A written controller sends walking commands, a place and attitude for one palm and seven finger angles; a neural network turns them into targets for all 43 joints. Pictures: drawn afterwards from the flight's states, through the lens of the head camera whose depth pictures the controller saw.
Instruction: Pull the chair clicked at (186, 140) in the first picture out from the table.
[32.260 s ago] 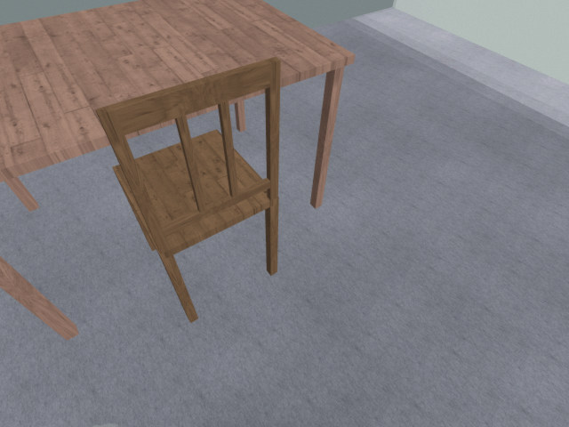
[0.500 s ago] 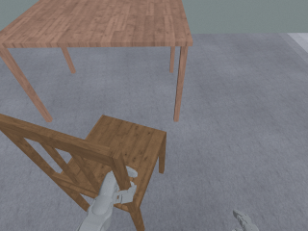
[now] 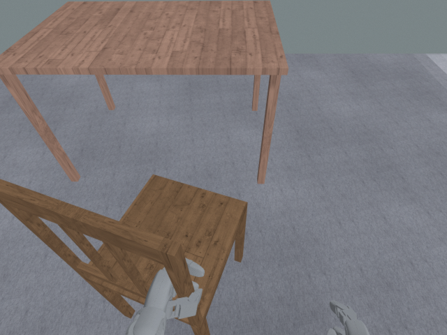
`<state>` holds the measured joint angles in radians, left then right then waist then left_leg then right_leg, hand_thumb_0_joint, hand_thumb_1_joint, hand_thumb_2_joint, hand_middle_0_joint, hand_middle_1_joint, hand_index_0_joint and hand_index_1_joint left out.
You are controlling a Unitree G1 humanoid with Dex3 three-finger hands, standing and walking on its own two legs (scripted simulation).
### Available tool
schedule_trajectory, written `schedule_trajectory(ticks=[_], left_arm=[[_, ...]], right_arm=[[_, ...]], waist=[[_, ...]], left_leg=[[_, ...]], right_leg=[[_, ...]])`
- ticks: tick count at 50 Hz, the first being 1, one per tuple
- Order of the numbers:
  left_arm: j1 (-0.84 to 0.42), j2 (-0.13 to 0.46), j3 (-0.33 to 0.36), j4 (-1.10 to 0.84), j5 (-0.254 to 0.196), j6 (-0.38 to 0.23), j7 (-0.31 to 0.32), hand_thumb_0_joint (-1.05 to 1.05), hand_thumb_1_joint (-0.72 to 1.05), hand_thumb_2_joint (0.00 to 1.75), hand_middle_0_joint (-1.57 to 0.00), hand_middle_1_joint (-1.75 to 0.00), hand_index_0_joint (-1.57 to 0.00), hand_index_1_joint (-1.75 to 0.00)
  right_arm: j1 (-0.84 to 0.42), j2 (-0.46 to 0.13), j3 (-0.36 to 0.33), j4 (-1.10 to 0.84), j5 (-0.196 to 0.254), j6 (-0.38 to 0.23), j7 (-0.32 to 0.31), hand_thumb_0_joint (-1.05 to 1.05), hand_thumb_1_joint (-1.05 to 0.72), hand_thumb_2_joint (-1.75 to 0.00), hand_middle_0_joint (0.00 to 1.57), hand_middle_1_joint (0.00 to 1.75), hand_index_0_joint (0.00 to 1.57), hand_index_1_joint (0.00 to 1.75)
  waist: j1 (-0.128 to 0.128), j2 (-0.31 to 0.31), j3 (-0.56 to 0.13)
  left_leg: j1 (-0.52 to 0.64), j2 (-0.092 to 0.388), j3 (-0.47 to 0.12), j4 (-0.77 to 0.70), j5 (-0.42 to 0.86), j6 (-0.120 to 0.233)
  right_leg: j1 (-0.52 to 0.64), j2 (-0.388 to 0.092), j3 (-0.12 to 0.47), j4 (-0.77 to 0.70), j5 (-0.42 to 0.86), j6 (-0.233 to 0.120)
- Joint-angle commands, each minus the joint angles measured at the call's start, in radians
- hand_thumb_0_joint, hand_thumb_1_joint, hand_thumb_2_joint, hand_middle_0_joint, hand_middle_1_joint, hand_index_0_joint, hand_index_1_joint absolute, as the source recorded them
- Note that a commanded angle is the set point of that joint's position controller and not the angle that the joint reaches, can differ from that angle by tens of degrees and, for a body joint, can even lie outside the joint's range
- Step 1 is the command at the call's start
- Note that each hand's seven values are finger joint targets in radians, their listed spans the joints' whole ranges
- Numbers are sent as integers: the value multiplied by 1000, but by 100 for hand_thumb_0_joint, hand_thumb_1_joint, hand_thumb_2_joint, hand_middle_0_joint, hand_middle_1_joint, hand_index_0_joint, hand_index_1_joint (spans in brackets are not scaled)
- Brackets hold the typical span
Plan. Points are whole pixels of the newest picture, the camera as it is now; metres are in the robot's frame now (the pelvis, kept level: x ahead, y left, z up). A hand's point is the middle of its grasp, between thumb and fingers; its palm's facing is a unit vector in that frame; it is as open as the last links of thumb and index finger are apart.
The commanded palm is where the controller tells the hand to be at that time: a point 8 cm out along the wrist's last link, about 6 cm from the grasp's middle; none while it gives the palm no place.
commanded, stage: open the thumb and straighten the fingers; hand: left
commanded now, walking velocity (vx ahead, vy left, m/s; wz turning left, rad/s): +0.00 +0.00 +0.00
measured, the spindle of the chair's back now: (92, 254) +0.30 +0.31 -0.09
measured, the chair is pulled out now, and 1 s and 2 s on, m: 0.60 0.60 0.60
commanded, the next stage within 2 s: draw the fingers out of the gap in 0.84 s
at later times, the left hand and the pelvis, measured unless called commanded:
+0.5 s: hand (184, 294) +0.22 +0.09 -0.07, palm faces -0.15 -0.98 -0.11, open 12.3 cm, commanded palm +0.20 +0.14 -0.04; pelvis -0.01 +0.00 -0.04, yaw +1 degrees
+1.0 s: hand (180, 304) +0.20 +0.10 -0.06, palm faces -0.14 -0.99 -0.09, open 17.4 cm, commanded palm +0.17 +0.15 -0.04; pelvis +0.00 +0.00 -0.05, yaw +2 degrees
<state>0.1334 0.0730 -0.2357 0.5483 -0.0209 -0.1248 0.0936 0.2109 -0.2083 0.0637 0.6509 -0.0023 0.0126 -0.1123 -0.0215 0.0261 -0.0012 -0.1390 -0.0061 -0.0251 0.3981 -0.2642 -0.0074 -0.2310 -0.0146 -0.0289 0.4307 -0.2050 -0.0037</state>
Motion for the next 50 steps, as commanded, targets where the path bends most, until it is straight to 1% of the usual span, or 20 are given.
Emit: schedule_trajectory(ticks=[1, 5, 6, 8, 10, 12, 15, 16, 17, 19, 22, 28, 30, 31, 35, 38, 39, 46, 47, 50], left_arm=[[-136, 42, 28, -229, 9, -55, 12, 0, 90, 90, -50, -145, -50, -145], [-100, 66, 48, -288, 8, -59, 15, 0, 90, 90, -50, -145, -50, -145], [-59, 23, 25, -183, -1, -6, -15, 0, 78, 84, -50, -145, -50, -145], [-151, 79, 63, -347, -15, -6, -47, 0, 54, 73, -50, -145, -50, -145], [-121, 74, 57, -425, -22, 0, -62, 0, 30, 61, -50, -145, -50, -145], [-35, 78, 57, -445, -24, 31, -69, 0, 5, 49, -50, -145, -50, -145], [-38, 54, 44, -471, -21, 85, -68, 0, -31, 32, -50, -145, -50, -145], [-25, 73, 63, -472, -23, 105, -68, 0, -43, 26, -47, -138, -47, -138], [-37, 154, 131, -542, -28, 118, -64, 0, -55, 20, -45, -130, -45, -130], [-17, 117, 101, -579, -27, 150, -69, 0, -55, 20, -40, -116, -40, -116], [-28, 93, 78, -574, -34, 194, -75, 0, -55, 20, -32, -94, -32, -94], [17, 123, 104, -676, -32, 228, -85, 0, -55, 20, -18, -51, -18, -51], [52, 99, 79, -690, -27, 239, -86, 0, -55, 20, -13, -36, -13, -36], [53, 156, 135, -692, -24, 243, -83, 0, -55, 20, -10, -29, -10, -29], [91, 119, 95, -729, -18, 258, -88, 0, -55, 20, 0, 0, 0, 0], [111, 120, 91, -756, -21, 262, -93, 0, -55, 20, 0, 0, 0, 0], [122, 109, 75, -777, -18, 263, -96, 0, -55, 20, 0, 0, 0, 0], [159, 121, 72, -824, -2, 268, -81, 0, -55, 20, 0, 0, 0, 0], [226, 164, 129, -804, 0, 273, -78, 0, -55, 20, 0, 0, 0, 0], [347, 112, 73, -885, 3, 272, -84, 0, -55, 20, 0, 0, 0, 0]], right_arm=[[-78, -100, -37, -146, -1, -38, -10, 0, -90, -90, 20, 30, 20, 30], [-81, -100, -40, -157, 0, -34, -9, 0, -90, -90, 20, 30, 20, 30], [-43, -131, -75, -152, 44, -45, 44, 0, -90, -90, 20, 30, 20, 30], [-58, -130, -86, -186, 49, -61, 84, 0, -90, -90, 20, 30, 20, 30], [-72, -120, -86, -214, 45, -99, 98, 0, -90, -90, 20, 30, 20, 30], [-62, -123, -87, -230, 50, -117, 106, 0, -90, -90, 20, 30, 20, 30], [-67, -132, -85, -263, 46, -128, 107, 0, -90, -90, 20, 30, 20, 30], [-65, -136, -86, -268, 47, -131, 104, 0, -90, -90, 20, 30, 20, 30], [-66, -142, -86, -276, 50, -131, 99, 0, -90, -90, 20, 30, 20, 30], [-74, -136, -80, -292, 48, -141, 87, 0, -90, -90, 20, 30, 20, 30], [-60, -143, -75, -295, 47, -152, 73, 0, -90, -90, 20, 30, 20, 30], [-31, -146, -73, -319, 41, -179, 61, 0, -90, -90, 20, 30, 20, 30], [-21, -140, -68, -325, 40, -185, 62, 0, -90, -90, 20, 30, 20, 30], [-13, -145, -69, -324, 39, -183, 59, 0, -90, -90, 20, 30, 20, 30], [-4, -142, -66, -339, 37, -190, 57, 0, -90, -90, 20, 30, 20, 30], [6, -144, -66, -343, 35, -199, 53, 0, -90, -90, 20, 30, 20, 30], [7, -143, -66, -348, 34, -202, 54, 0, -90, -90, 20, 30, 20, 30], [27, -142, -66, -352, 30, -211, 51, 0, -90, -90, 20, 30, 20, 30], [21, -138, -71, -350, 31, -206, 50, 0, -90, -90, 20, 30, 20, 30], [11, -124, -73, -381, 34, -204, 56, 0, -90, -90, 20, 30, 20, 30]], waist=[[7, -30, -181], [13, -24, -185], [-46, -141, -164], [-31, -112, -212], [-24, -11, -239], [-21, -34, -232], [-26, -73, -226], [-24, -68, -232], [-12, -56, -267], [-18, -19, -266], [-44, -106, -222], [-30, -62, -285], [-35, -50, -263], [-29, -60, -261], [-35, -65, -259], [-40, -89, -262], [-38, -48, -279], [-45, -52, -271], [-25, -62, -268], [-12, -20, -293]], left_leg=[[21, 83, -36, -29, 332, 17], [14, 83, -38, -30, 330, 17], [-84, 27, 13, 53, 252, 18], [-152, 9, 13, 98, 181, 22], [-177, -2, 12, 147, 151, 23], [-225, 2, 5, 179, 131, 24], [-303, -3, 2, 227, 69, 28], [-322, -6, 6, 244, 47, 29], [-322, -6, 5, 243, 45, 31], [-328, -8, 10, 257, 41, 31], [-365, -4, -4, 283, 11, 35], [-371, -13, -2, 317, 42, 34], [-377, -14, -3, 327, 53, 34], [-388, -14, -4, 331, 49, 33], [-394, -16, -6, 344, 52, 36], [-401, -18, -8, 357, 68, 38], [-391, -20, -8, 359, 74, 37], [-400, -19, -17, 378, 93, 36], [-415, -20, -15, 376, 97, 34], [-406, -20, -11, 374, 124, 31]], right_leg=[[106, -89, 38, -32, 285, -17], [119, -92, 40, -31, 287, -19], [27, -46, -6, 43, 254, -16], [-5, -42, -1, 84, 199, -17], [-51, -33, 3, 128, 146, -22], [-94, -23, 1, 156, 115, -22], [-142, -19, -9, 205, 54, -13], [-154, -19, -4, 212, 32, -10], [-133, -20, 3, 213, 24, -12], [-143, -23, 1, 227, 13, -10], [-200, -13, -9, 232, -28, -2], [-189, -16, -14, 267, 3, -1], [-205, -15, -17, 274, 18, -2], [-206, -14, -16, 277, 15, -1], [-218, -12, -21, 287, 17, 0], [-217, -12, -21, 291, 38, 3], [-217, -12, -24, 298, 39, 1], [-243, -11, -36, 318, 52, 0], [-233, -9, -33, 320, 54, -4], [-211, -14, -34, 333, 82, -8]])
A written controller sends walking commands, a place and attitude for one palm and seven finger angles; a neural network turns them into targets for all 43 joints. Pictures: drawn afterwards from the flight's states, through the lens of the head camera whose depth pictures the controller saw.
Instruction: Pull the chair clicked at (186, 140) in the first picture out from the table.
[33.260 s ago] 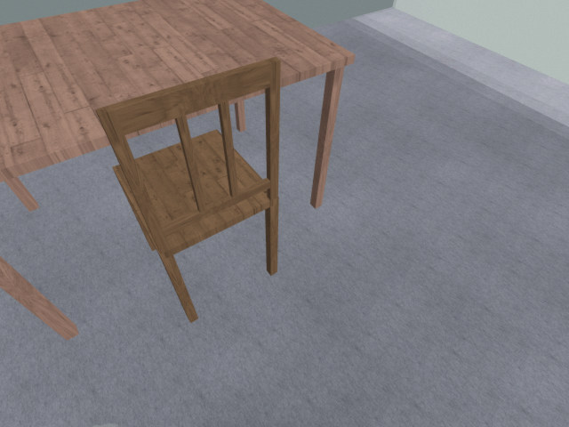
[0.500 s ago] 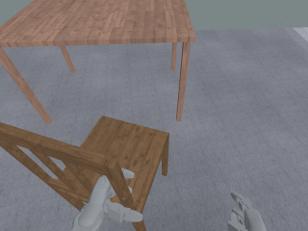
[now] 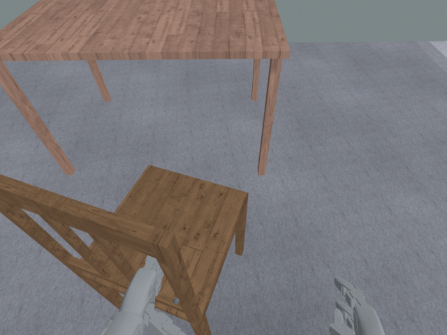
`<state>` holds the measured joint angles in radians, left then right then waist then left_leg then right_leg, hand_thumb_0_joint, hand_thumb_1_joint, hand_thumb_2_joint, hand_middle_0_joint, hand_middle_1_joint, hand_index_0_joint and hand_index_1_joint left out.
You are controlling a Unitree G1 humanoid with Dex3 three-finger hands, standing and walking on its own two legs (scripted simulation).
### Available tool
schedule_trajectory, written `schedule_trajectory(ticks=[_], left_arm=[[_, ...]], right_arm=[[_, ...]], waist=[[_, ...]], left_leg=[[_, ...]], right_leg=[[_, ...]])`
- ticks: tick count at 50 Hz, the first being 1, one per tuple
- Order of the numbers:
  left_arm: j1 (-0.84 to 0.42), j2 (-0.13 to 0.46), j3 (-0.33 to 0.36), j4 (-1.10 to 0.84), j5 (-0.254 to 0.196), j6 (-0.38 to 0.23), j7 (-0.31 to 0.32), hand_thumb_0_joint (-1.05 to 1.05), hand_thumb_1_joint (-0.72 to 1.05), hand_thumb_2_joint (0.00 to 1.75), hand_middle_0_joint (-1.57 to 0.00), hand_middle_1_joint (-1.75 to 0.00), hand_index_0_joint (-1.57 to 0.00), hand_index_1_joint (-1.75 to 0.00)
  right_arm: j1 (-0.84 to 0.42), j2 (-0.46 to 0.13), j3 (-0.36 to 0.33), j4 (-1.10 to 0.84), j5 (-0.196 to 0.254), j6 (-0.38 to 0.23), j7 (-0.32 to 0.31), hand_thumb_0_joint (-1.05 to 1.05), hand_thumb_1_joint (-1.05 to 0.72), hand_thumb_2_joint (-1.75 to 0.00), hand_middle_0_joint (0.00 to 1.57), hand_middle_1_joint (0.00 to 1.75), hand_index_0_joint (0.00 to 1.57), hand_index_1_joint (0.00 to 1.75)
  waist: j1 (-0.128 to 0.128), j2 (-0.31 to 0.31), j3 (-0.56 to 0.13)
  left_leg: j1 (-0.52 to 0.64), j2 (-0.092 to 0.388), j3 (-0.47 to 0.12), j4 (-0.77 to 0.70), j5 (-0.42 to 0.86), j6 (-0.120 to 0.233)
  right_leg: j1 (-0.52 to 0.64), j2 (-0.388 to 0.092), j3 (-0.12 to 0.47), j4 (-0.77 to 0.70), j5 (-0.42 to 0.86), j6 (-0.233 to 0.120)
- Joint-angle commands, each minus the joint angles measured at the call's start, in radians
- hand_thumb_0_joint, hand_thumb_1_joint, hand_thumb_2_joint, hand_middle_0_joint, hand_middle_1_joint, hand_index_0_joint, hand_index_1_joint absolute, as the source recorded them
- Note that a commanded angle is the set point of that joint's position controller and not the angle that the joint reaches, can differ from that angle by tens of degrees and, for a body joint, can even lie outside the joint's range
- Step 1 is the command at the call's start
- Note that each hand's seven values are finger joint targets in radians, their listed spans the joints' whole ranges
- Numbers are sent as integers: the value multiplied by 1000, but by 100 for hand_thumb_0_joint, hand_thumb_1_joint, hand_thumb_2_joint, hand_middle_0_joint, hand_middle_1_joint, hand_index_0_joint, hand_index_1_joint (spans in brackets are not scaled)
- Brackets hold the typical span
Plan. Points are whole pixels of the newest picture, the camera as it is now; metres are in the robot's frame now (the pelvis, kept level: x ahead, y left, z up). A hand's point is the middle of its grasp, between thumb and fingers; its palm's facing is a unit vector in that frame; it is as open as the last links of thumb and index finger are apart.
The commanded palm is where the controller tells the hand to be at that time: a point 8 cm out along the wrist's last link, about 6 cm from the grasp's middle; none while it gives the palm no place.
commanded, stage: draw the fingers out of the gap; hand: left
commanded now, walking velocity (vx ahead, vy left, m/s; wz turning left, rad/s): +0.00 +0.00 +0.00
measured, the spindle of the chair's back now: (81, 248) +0.30 +0.29 -0.04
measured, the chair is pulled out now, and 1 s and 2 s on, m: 0.60 0.60 0.60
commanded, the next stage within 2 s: draw the hand back to the body in 0.70 s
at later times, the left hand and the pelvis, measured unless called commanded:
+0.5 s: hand out of the picture +0.13 +0.09 -0.01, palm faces -0.14 -0.99 -0.07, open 17.5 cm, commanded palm +0.09 +0.14 +0.00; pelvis +0.00 +0.01 -0.01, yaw +0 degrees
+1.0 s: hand out of the picture +0.11 +0.13 +0.03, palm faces +0.11 -0.99 -0.01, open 17.0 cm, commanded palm +0.06 +0.17 +0.04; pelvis -0.01 +0.01 -0.03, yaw +0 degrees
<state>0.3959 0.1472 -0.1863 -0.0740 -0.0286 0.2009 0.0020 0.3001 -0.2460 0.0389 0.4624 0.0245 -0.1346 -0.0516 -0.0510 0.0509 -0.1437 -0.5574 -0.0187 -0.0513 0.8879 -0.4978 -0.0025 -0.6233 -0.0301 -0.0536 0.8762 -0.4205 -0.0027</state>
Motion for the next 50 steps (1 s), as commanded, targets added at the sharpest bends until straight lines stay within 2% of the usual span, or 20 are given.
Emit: schedule_trajectory(ticks=[1, 2, 3, 7, 9, 12, 14, 17, 18, 24, 28, 33, 37, 41, 42, 43, 46, 47, 48, 50], left_arm=[[111, 26, 5, -285, 15, -53, 8, 0, -55, 20, 0, 0, 0, 0], [138, 17, -7, -291, 17, -49, 10, 0, -55, 20, 0, 0, 0, 0], [147, 20, -11, -313, 19, -52, 11, 0, -55, 20, 0, 0, 0, 0], [193, 42, -13, -373, 36, -68, 18, 0, -55, 20, 0, 0, 0, 0], [229, 33, -30, -402, 44, -80, 21, 0, -55, 20, 0, 0, 0, 0], [225, 39, -39, -427, 54, -90, 24, 0, -55, 20, 0, 0, 0, 0], [273, 32, -46, -448, 57, -97, 24, 0, -55, 20, 0, 0, 0, 0], [332, 20, -70, -468, 63, -92, 20, 0, -55, 20, 0, 0, 0, 0], [353, 8, -83, -471, 65, -88, 18, 0, -55, 20, 0, 0, 0, 0], [460, 37, -57, -488, 84, -71, 15, 0, -55, 20, 0, 0, 0, 0], [498, 20, -90, -547, 91, -81, 17, 0, -55, 20, 0, 0, 0, 0], [572, 6, -108, -593, 78, -107, 4, 0, -55, 20, 0, 0, 0, 0], [623, 20, -99, -603, 73, -121, -22, 0, -55, 20, 0, 0, 0, 0], [680, 1, -124, -639, 69, -140, -43, 0, -55, 20, 0, 0, 0, 0], [631, -93, -84, -705, -48, -252, -25, 0, -55, 20, 0, 0, 0, 0], [658, -55, -62, -646, -38, -303, -17, 0, -55, 20, 0, 0, 0, 0], [630, -37, -30, -710, -58, -413, -7, 0, -55, 20, 0, 0, 0, 0], [617, -28, -28, -721, -56, -440, -4, 0, -55, 20, 0, 0, 0, 0], [600, -33, -27, -712, -59, -472, -8, 0, -55, 20, 0, 0, 0, 0], [597, -25, -19, -691, -62, -532, -29, 0, -55, 20, 0, 0, 0, 0]], right_arm=[[-77, -82, -49, -198, 9, -56, -3, 0, -90, -90, 20, 30, 20, 30], [-84, -82, -51, -201, 9, -55, -4, 0, -90, -90, 20, 30, 20, 30], [-80, -82, -53, -204, 9, -55, -5, 0, -90, -90, 20, 30, 20, 30], [-79, -81, -57, -214, 6, -59, -13, 0, -90, -90, 20, 30, 20, 30], [-73, -76, -54, -223, 4, -62, -15, 0, -90, -90, 20, 30, 20, 30], [-69, -79, -56, -231, 5, -64, -22, 0, -90, -90, 20, 30, 20, 30], [-67, -75, -56, -239, 4, -67, -24, 0, -90, -90, 20, 30, 20, 30], [-70, -72, -60, -250, 8, -69, -24, 0, -90, -90, 20, 30, 20, 30], [-69, -68, -60, -256, 7, -67, -24, 0, -90, -90, 20, 30, 20, 30], [-90, -57, -62, -276, 10, -45, -28, 0, -90, -90, 20, 30, 20, 30], [-91, -54, -63, -299, 9, -44, -30, 0, -90, -90, 20, 30, 20, 30], [-83, -50, -70, -306, 11, -60, -35, 0, -90, -90, 20, 30, 20, 30], [-89, -48, -75, -297, 14, -74, -38, 0, -90, -90, 20, 30, 20, 30], [-88, -44, -79, -304, 15, -91, -35, 0, -90, -90, 20, 30, 20, 30], [-94, -28, -78, -289, 12, -120, -31, 0, -90, -90, 20, 30, 20, 30], [-78, -40, -83, -255, 11, -134, -26, 0, -90, -90, 20, 30, 20, 30], [-66, -43, -86, -232, 13, -160, -16, 0, -90, -90, 20, 30, 20, 30], [-68, -45, -86, -221, 11, -163, -10, 0, -90, -90, 20, 30, 20, 30], [-70, -45, -88, -211, 11, -166, -6, 0, -90, -90, 20, 30, 20, 30], [-80, -43, -92, -198, 10, -166, 2, 0, -90, -90, 20, 30, 20, 30]], waist=[[13, -37, -138], [8, -77, -126], [2, -82, -116], [-5, -86, -93], [-1, -38, -96], [-11, -71, -80], [2, -40, -107], [5, -55, -114], [4, -81, -110], [22, -71, -63], [21, -62, -57], [16, -93, -75], [16, -70, -51], [19, -63, -58], [43, -115, -19], [43, -106, -35], [48, 11, -82], [48, 17, -79], [38, -13, -76], [39, -30, -70]], left_leg=[[16, -4, 14, -114, 365, 26], [2, -4, 10, -109, 365, 28], [-2, -3, 11, -104, 351, 30], [-25, -8, 8, -86, 307, 34], [-20, -10, 6, -79, 300, 33], [-37, -10, 1, -65, 274, 36], [-28, -11, -2, -63, 282, 34], [-34, -8, -8, -58, 306, 33], [-39, -8, -5, -53, 298, 35], [-84, -10, 2, -56, 228, 35], [-89, -10, -3, -54, 214, 35], [-102, -14, -2, -34, 213, 40], [-121, -16, -1, -25, 201, 43], [-110, -17, -6, -26, 220, 43], [-163, -29, -9, 1, 225, 30], [-157, -27, -6, 11, 206, 26], [-135, -23, 0, 20, 221, 14], [-145, -17, -7, 23, 227, 12], [-149, -14, -8, 29, 213, 12], [-174, -10, -10, 40, 198, 13]], right_leg=[[166, 2, -15, -108, 297, -9], [160, 5, -17, -108, 296, -9], [148, 5, -15, -110, 288, -5], [111, 9, -15, -100, 237, -7], [93, 9, -18, -88, 213, -9], [64, 14, -19, -82, 183, -9], [66, 12, -23, -68, 177, -12], [66, 12, -25, -57, 192, -13], [68, 11, -24, -59, 194, -8], [52, 12, -16, -61, 130, -12], [37, 14, -18, -52, 105, -14], [42, 15, -11, -52, 114, -10], [31, 16, -2, -55, 103, -13], [25, 17, -17, -39, 114, -12], [-3, 34, -48, -18, 125, -15], [-23, 36, -44, -11, 104, -14], [-34, 32, -42, 14, 89, -20], [-38, 33, -43, 23, 87, -22], [-51, 34, -45, 26, 74, -20], [-63, 32, -43, 39, 68, -19]])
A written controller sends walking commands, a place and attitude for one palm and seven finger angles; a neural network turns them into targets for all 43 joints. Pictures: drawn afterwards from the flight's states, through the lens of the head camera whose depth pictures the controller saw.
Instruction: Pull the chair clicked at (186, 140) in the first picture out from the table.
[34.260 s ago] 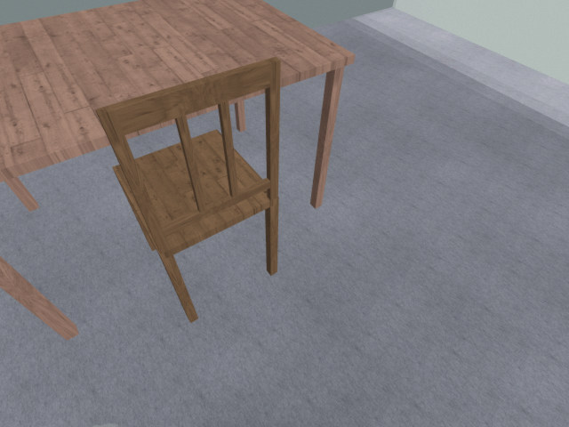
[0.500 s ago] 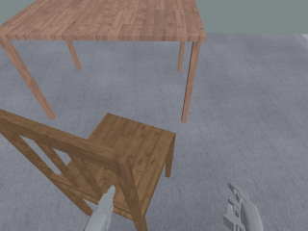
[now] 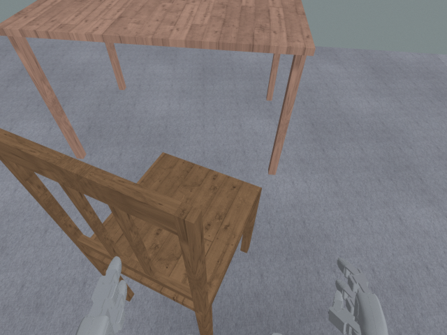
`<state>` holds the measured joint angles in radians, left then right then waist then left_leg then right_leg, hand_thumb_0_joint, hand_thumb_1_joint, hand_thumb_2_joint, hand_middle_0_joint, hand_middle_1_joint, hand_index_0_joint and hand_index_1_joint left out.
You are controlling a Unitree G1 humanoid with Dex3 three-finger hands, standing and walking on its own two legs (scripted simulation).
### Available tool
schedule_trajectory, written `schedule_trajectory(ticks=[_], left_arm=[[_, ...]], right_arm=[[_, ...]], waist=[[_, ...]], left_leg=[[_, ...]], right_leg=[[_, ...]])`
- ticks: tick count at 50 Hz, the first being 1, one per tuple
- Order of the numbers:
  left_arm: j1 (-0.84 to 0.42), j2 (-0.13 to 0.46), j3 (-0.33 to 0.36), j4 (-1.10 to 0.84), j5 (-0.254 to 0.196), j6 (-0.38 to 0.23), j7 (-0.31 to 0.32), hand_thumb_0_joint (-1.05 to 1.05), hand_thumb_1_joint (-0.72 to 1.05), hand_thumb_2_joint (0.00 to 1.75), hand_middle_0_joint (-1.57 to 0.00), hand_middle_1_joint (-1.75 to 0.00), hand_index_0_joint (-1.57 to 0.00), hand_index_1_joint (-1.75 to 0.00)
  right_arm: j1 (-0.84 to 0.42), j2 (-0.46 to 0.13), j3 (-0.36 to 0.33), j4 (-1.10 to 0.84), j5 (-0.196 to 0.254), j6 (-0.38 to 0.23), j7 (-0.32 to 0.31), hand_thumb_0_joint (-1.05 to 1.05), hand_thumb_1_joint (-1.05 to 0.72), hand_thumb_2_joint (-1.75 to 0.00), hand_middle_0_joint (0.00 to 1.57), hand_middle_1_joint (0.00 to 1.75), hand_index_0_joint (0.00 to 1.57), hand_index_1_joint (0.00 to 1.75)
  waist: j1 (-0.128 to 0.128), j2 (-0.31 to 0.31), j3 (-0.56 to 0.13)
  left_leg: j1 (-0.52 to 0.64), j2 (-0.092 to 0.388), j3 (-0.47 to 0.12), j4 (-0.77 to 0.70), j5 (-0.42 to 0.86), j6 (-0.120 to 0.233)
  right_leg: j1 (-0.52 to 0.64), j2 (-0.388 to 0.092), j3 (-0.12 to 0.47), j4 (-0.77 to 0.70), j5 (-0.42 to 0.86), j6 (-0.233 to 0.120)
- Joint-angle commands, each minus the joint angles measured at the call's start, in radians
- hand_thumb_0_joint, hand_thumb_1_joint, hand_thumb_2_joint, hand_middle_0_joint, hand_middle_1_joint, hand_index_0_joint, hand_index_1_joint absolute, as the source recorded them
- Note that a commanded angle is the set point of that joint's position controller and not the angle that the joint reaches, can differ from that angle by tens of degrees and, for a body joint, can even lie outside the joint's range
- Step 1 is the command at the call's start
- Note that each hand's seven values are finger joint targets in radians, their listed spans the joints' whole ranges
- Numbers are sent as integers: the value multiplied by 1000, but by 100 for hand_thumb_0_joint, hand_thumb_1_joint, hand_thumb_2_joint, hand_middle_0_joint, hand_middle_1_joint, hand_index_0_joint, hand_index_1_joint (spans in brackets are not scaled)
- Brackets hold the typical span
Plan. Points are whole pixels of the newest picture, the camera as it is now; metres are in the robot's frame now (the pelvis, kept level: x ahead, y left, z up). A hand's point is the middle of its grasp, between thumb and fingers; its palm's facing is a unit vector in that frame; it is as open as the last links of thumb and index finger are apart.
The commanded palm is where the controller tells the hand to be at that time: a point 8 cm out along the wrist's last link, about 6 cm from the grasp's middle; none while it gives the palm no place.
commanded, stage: draw the hand back to the body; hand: left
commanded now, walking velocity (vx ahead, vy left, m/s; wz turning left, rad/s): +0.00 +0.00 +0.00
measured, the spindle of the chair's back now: (95, 224) +0.32 +0.28 -0.01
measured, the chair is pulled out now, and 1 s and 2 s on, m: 0.60 0.60 0.60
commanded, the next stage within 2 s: step back with the hand held close in 1.40 s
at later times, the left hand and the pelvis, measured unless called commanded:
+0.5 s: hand (89, 300) +0.15 +0.18 +0.13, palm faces +0.17 -0.93 -0.33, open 16.3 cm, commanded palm +0.11 +0.23 +0.16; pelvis +0.00 +0.00 +0.03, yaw -1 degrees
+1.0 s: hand (20, 200) +0.22 +0.24 +0.23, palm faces +0.43 -0.79 -0.44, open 9.7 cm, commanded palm +0.17 +0.29 +0.25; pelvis +0.03 -0.01 +0.07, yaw -1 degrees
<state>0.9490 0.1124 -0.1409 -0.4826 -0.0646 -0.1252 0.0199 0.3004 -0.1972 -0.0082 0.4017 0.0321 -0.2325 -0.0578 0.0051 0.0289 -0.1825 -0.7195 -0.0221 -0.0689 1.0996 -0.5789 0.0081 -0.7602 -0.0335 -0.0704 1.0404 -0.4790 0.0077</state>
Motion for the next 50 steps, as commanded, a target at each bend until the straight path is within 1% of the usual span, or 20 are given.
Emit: schedule_trajectory(ticks=[1, 4, 7, 11, 16, 17, 18, 19, 21, 22, 27, 29, 34, 37, 40, 43, 45, 47, 48, 50], left_arm=[[42, 34, -41, -267, -25, -236, -61, 0, -55, 20, 0, 0, 0, 0], [46, 98, 18, -220, -16, -294, -128, 0, -55, 20, 0, 0, 0, 0], [85, 152, 131, -217, -59, -222, -150, 0, -55, 20, 0, 0, 0, 0], [1, 147, 192, -301, -133, -160, -119, 0, -55, 20, 0, 0, 0, 0], [-91, 168, 212, -301, -156, -184, -116, 0, -37, 29, -2, -4, -2, -4], [-36, 383, 323, -288, 1, -68, 10, 0, -33, 31, -3, -5, -3, -5], [-27, 249, 235, -349, 8, -24, 47, 0, -30, 32, -4, -5, -4, -5], [-39, 240, 233, -322, 22, 10, 77, 0, -26, 34, -4, -6, -4, -6], [-87, 251, 240, -308, 34, 39, 109, 0, -19, 37, -5, -8, -5, -8], [-112, 261, 252, -286, 35, 49, 120, 0, -15, 39, -5, -8, -5, -8], [-201, 326, 334, -273, 44, 43, 155, 0, 3, 48, -8, -12, -8, -12], [-209, 325, 356, -265, 43, 34, 159, 0, 10, 51, -9, -14, -9, -14], [-269, 337, 408, -221, 37, 19, 153, 0, 28, 60, -12, -17, -12, -17], [-309, 364, 462, -200, 33, 9, 154, 0, 39, 65, -13, -19, -13, -19], [-356, 378, 494, -218, 28, -5, 149, 0, 50, 71, -15, -22, -15, -22], [-416, 392, 529, -192, 23, -10, 147, 0, 61, 76, -16, -24, -16, -24], [-452, 416, 565, -197, 20, -16, 148, 0, 68, 80, -17, -26, -17, -26], [-485, 432, 596, -177, 15, -16, 148, 0, 75, 83, -18, -27, -18, -27], [-499, 432, 606, -160, 11, -19, 147, 0, 79, 85, -19, -28, -19, -28], [-547, 445, 626, -153, 8, -22, 143, 0, 86, 88, -19, -29, -19, -29]], right_arm=[[-91, -90, -50, -129, 3, -65, 13, 0, -90, -90, 20, 30, 20, 30], [-127, -88, -57, -129, 9, -36, 28, 0, -90, -90, 20, 30, 20, 30], [-162, -83, -55, -158, 32, 4, 13, 0, -90, -90, 20, 30, 20, 30], [-154, -70, -36, -161, 45, 14, -20, 0, -90, -90, 20, 30, 20, 30], [-128, -83, -26, -106, 43, -38, -33, 0, -90, -90, 20, 30, 20, 30], [-112, -77, -31, -120, 16, -4, -63, 0, -90, -90, 20, 30, 20, 30], [-114, -60, -11, -142, 13, 5, -72, 0, -90, -90, 20, 30, 20, 30], [-110, -58, -10, -121, 12, 18, -76, 0, -90, -90, 20, 30, 20, 30], [-119, -66, -3, -107, 7, 33, -81, 0, -90, -90, 20, 30, 20, 30], [-131, -69, 0, -100, 5, 36, -85, 0, -90, -90, 20, 30, 20, 30], [-155, -82, 7, -64, 2, 21, -86, 0, -90, -90, 20, 30, 20, 30], [-157, -78, 11, -45, -2, 11, -81, 0, -90, -90, 20, 30, 20, 30], [-183, -82, 8, -3, -5, 3, -68, 0, -90, -90, 20, 30, 20, 30], [-196, -88, 2, 20, -10, 0, -61, 0, -90, -90, 20, 30, 20, 30], [-198, -90, 1, 35, -11, 0, -52, 0, -90, -90, 20, 30, 20, 30], [-208, -94, 1, 51, -13, 2, -47, 0, -90, -90, 20, 30, 20, 30], [-203, -99, -1, 60, -16, 3, -43, 0, -90, -90, 20, 30, 20, 30], [-211, -100, -3, 73, -16, 5, -39, 0, -90, -90, 20, 30, 20, 30], [-210, -100, -2, 77, -18, 8, -38, 0, -90, -90, 20, 30, 20, 30], [-213, -106, -5, 82, -17, 14, -34, 0, -90, -90, 20, 30, 20, 30]], waist=[[-13, -17, -33], [-5, -11, -26], [25, 1, -78], [21, -21, -56], [-2, -24, -14], [64, 17, -75], [24, 43, -17], [27, 70, 25], [21, 19, 63], [19, -31, 84], [33, 10, 108], [36, 38, 114], [40, 29, 152], [46, 6, 148], [46, 45, 123], [45, 28, 142], [49, 54, 115], [51, 46, 121], [50, 16, 119], [49, 29, 115]], left_leg=[[-28, -4, 10, -158, 277, 5], [-70, 3, 15, -143, 248, 8], [-36, 4, 18, -181, 217, 11], [12, 7, 11, -221, 227, 12], [68, 14, 1, -253, 258, 12], [106, 38, 5, -322, 268, 2], [129, 29, 14, -350, 267, -1], [142, 34, 17, -359, 281, -2], [182, 40, 15, -383, 285, 3], [188, 41, 9, -400, 284, 6], [302, 37, 17, -490, 287, 6], [345, 35, 18, -528, 321, 2], [418, 37, 28, -590, 397, 1], [449, 40, 27, -622, 448, -1], [502, 39, 39, -642, 507, 1], [522, 42, 40, -665, 521, -1], [547, 41, 44, -675, 555, -1], [557, 42, 42, -683, 588, -4], [563, 44, 45, -688, 594, -2], [580, 45, 51, -693, 602, 0]], right_leg=[[74, 33, -18, -117, 135, -30], [76, 26, -2, -100, 115, -34], [152, 26, 9, -136, 81, -32], [185, 32, -9, -182, 87, -23], [193, 38, -17, -231, 116, -20], [302, 9, 56, -278, 125, -47], [312, -3, 33, -296, 139, -39], [318, -2, 24, -308, 152, -40], [329, 0, 15, -347, 154, -35], [347, 2, 15, -377, 152, -34], [435, -6, 24, -471, 160, -32], [474, -7, 20, -486, 204, -33], [537, -2, 24, -541, 291, -30], [585, 0, 23, -564, 347, -31], [620, -1, 30, -580, 408, -28], [632, 3, 30, -602, 420, -27], [657, 2, 31, -606, 452, -27], [671, 5, 33, -617, 481, -28], [679, 3, 30, -618, 492, -25], [683, 2, 33, -628, 500, -23]])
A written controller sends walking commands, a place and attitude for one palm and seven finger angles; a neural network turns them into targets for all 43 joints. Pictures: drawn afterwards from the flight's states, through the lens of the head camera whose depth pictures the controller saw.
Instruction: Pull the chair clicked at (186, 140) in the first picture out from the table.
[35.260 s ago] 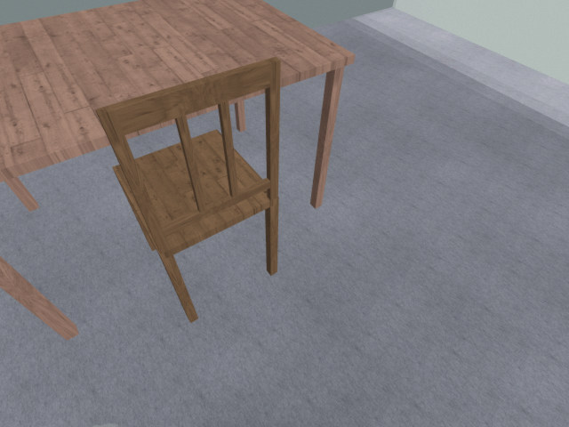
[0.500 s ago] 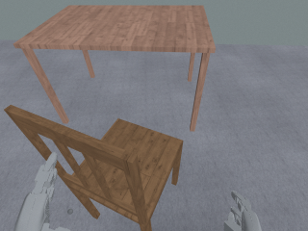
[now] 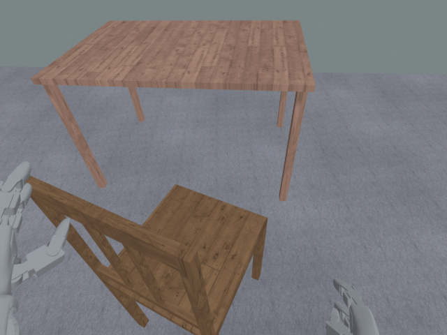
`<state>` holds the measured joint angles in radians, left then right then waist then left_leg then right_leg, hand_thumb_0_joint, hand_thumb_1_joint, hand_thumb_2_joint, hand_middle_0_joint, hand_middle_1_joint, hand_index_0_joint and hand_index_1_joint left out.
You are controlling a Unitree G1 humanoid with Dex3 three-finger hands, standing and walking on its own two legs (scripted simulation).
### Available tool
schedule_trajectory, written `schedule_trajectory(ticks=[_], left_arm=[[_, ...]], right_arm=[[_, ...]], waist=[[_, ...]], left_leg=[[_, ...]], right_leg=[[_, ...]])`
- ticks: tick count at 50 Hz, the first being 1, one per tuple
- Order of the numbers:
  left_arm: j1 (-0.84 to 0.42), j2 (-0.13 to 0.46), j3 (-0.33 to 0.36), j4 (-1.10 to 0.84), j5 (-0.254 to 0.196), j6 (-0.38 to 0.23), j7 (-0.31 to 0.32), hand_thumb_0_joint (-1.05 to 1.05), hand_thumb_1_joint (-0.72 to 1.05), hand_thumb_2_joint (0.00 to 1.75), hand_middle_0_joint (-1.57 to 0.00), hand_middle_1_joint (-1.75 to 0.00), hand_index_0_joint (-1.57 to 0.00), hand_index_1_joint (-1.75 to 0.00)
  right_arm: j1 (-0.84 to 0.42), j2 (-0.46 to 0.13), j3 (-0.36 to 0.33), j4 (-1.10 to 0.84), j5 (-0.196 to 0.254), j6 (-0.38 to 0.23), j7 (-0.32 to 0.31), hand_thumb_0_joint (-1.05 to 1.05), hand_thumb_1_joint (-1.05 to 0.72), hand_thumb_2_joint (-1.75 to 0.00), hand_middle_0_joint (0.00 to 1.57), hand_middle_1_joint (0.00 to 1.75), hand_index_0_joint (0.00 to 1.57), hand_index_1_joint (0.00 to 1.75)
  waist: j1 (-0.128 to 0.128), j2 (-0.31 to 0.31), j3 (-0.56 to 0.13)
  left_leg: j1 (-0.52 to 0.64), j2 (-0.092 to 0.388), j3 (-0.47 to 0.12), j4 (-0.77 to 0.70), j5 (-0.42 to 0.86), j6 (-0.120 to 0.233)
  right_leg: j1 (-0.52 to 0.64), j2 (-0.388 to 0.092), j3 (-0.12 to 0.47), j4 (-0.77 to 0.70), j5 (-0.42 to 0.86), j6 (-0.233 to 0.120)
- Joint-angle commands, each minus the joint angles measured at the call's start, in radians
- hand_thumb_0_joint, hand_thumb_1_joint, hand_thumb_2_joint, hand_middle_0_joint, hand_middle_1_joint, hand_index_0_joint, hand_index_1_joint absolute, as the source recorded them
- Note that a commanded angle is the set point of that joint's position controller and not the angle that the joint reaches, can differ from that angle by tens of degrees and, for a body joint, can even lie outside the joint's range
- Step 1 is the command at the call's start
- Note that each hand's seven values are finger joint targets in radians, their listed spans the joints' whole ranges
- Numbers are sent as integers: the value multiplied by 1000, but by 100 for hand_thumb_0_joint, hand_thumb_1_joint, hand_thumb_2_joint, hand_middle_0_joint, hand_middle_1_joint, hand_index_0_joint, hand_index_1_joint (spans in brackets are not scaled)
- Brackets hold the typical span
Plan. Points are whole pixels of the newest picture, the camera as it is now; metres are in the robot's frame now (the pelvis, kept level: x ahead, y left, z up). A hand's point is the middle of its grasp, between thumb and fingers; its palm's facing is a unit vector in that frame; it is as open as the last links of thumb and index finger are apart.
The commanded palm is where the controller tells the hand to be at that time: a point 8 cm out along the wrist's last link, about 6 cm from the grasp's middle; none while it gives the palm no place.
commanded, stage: draw the hand back to the body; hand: left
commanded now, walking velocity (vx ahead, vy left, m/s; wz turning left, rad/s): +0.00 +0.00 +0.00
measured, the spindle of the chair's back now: (112, 257) +0.28 +0.30 -0.08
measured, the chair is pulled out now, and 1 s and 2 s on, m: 0.60 0.60 0.60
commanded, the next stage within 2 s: step back with the hand held close in 0.40 s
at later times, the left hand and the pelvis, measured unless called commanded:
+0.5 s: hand (44, 236) +0.19 +0.27 +0.17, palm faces +0.46 -0.79 -0.41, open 7.4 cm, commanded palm +0.14 +0.30 +0.18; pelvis +0.00 +0.00 +0.00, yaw -1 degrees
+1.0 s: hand (24, 261) +0.16 +0.28 +0.16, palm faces +0.38 -0.77 -0.51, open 7.4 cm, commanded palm +0.10 +0.31 +0.18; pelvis -0.05 +0.02 +0.00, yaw -1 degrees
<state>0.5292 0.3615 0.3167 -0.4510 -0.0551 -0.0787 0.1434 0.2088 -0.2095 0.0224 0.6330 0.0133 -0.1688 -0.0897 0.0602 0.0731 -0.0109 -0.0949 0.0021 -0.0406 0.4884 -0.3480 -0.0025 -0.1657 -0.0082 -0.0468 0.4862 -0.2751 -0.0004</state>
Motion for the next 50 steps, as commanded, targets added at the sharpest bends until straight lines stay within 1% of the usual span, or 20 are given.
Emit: schedule_trajectory(ticks=[1, 2, 4, 5, 11, 12, 15, 17, 18, 26, 27, 28, 29, 33, 36, 37, 40, 44, 48, 50], left_arm=[[-149, 214, 192, -173, -3, -71, 20, 0, 90, 90, -20, -30, -20, -30], [-124, 189, 176, -143, -3, -69, 14, 0, 90, 90, -20, -30, -20, -30], [-81, 137, 133, -96, -9, -60, 2, 0, 90, 90, -20, -30, -20, -30], [-91, 142, 130, -111, -8, -63, -1, 0, 90, 90, -20, -30, -20, -30], [-97, 199, 168, -202, -1, -73, 3, 0, 90, 90, -20, -30, -20, -30], [-104, 210, 178, -214, 1, -71, 4, 0, 90, 90, -20, -30, -20, -30], [-97, 199, 177, -188, 0, -65, 8, 0, 90, 90, -20, -30, -20, -30], [-117, 193, 168, -183, 2, -61, 5, 0, 90, 90, -20, -30, -20, -30], [-119, 182, 164, -162, -2, -60, 5, 0, 90, 90, -20, -30, -20, -30], [-171, 161, 118, -156, 4, -60, -2, 0, 90, 90, -20, -30, -20, -30], [-354, 307, 265, -225, 2, -120, 8, 0, 90, 90, -20, -30, -20, -30], [-249, 238, 218, -148, -2, -129, 0, 0, 90, 90, -20, -30, -20, -30], [-145, 199, 195, -103, 3, -128, -4, 0, 90, 90, -20, -30, -20, -30], [-46, 191, 182, -189, 11, -137, -2, 0, 90, 90, -20, -30, -20, -30], [4, 211, 206, -214, 12, -137, 7, 0, 90, 90, -20, -30, -20, -30], [15, 225, 221, -219, 11, -137, 8, 0, 90, 90, -20, -30, -20, -30], [31, 230, 229, -234, 8, -137, 13, 0, 90, 90, -20, -30, -20, -30], [28, 232, 229, -234, 7, -138, 19, 0, 90, 90, -20, -30, -20, -30], [12, 220, 210, -234, 9, -140, 25, 0, 90, 90, -20, -30, -20, -30], [3, 225, 213, -235, 13, -142, 31, 0, 90, 90, -20, -30, -20, -30]], right_arm=[[-122, -96, -37, -144, 1, -49, -1, 0, -90, -90, 20, 30, 20, 30], [-128, -95, -38, -138, 1, -48, 3, 0, -90, -90, 20, 30, 20, 30], [-130, -93, -41, -137, 3, -34, 13, 0, -90, -90, 20, 30, 20, 30], [-133, -99, -44, -141, 3, -30, 15, 0, -90, -90, 20, 30, 20, 30], [-138, -97, -46, -148, -1, -33, 19, 0, -90, -90, 20, 30, 20, 30], [-141, -97, -44, -146, -2, -35, 19, 0, -90, -90, 20, 30, 20, 30], [-138, -91, -44, -142, -2, -33, 15, 0, -90, -90, 20, 30, 20, 30], [-144, -92, -44, -141, 0, -31, 13, 0, -90, -90, 20, 30, 20, 30], [-142, -92, -43, -138, 1, -29, 13, 0, -90, -90, 20, 30, 20, 30], [-142, -102, -39, -138, -1, -30, 18, 0, -90, -90, 20, 30, 20, 30], [-119, -114, -27, -188, 14, -11, 19, 0, -90, -90, 20, 30, 20, 30], [-122, -105, -31, -160, 7, 1, 12, 0, -90, -90, 20, 30, 20, 30], [-122, -117, -39, -163, 0, 17, 12, 0, -90, -90, 20, 30, 20, 30], [-143, -125, -45, -188, -11, 55, 8, 0, -90, -90, 20, 30, 20, 30], [-146, -120, -56, -202, -9, 76, 4, 0, -90, -90, 20, 30, 20, 30], [-153, -118, -59, -203, -9, 80, 0, 0, -90, -90, 20, 30, 20, 30], [-147, -116, -63, -214, -4, 91, -6, 0, -90, -90, 20, 30, 20, 30], [-145, -120, -70, -216, 0, 95, -13, 0, -90, -90, 20, 30, 20, 30], [-141, -124, -66, -212, 0, 89, -14, 0, -90, -90, 20, 30, 20, 30], [-139, -126, -67, -211, 2, 86, -13, 0, -90, -90, 20, 30, 20, 30]], waist=[[-4, -23, -63], [-2, -1, -54], [-4, -43, -32], [-5, -62, -42], [5, 0, -113], [6, 35, -110], [2, -26, -88], [-2, 3, -59], [-4, -20, -42], [-10, -2, -39], [-39, 59, 70], [-46, -39, 64], [-45, -74, 28], [-42, 14, -105], [-43, -23, -148], [-42, -3, -160], [-44, -21, -158], [-46, -35, -146], [-48, -11, -103], [-48, -40, -85]], left_leg=[[-42, 20, 22, -85, 377, 12], [-43, 20, 23, -87, 392, 11], [-42, 25, 29, -95, 397, 13], [-42, 26, 28, -96, 402, 15], [-8, 22, 30, -98, 445, 15], [-10, 22, 25, -99, 466, 9], [-11, 25, 28, -103, 458, 11], [-15, 26, 31, -108, 435, 11], [-20, 28, 29, -114, 416, 11], [-19, 24, 23, -128, 360, 15], [-108, 42, 4, -131, 253, 26], [-116, 50, -12, -127, 215, 30], [-93, 52, -11, -122, 238, 34], [-79, 69, -10, -123, 401, 29], [-93, 77, -15, -104, 474, 25], [-100, 76, -18, -102, 488, 22], [-125, 86, -26, -101, 501, 19], [-171, 91, -33, -102, 426, 25], [-247, 96, -44, -119, 267, 37], [-289, 93, -46, -119, 171, 44]], right_leg=[[99, -24, 9, -75, 304, -15], [102, -24, 13, -80, 316, -18], [96, -23, 5, -85, 316, -13], [103, -23, 4, -84, 320, -12], [145, -25, 14, -85, 362, -14], [151, -24, 16, -85, 371, -18], [142, -23, 10, -91, 375, -14], [126, -22, 16, -105, 351, -16], [118, -22, 12, -107, 330, -14], [106, -21, 13, -119, 261, -17], [34, -68, 101, -158, 270, -15], [16, -81, 96, -167, 254, -14], [21, -83, 92, -158, 271, -13], [84, -86, 62, -86, 374, -8], [96, -85, 54, -56, 432, -5], [101, -85, 55, -46, 448, -7], [88, -79, 51, -22, 436, -4], [74, -81, 65, -12, 395, -3], [45, -82, 86, -18, 288, -5], [33, -83, 104, -32, 232, -4]])
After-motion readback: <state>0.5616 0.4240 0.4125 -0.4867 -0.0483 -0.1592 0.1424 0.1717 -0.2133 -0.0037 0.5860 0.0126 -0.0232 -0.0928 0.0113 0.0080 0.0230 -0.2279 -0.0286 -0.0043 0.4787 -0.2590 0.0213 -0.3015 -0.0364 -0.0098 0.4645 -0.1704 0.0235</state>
